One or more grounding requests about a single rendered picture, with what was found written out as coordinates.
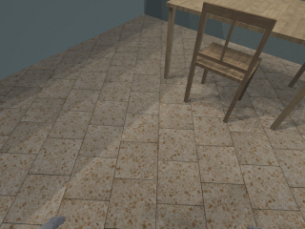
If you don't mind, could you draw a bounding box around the left robot hand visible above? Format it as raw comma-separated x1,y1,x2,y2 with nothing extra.
39,216,66,229

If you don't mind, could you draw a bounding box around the table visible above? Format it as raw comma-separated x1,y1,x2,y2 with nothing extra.
164,0,305,131

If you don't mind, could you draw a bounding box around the chair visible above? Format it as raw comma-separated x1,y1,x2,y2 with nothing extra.
184,1,277,123

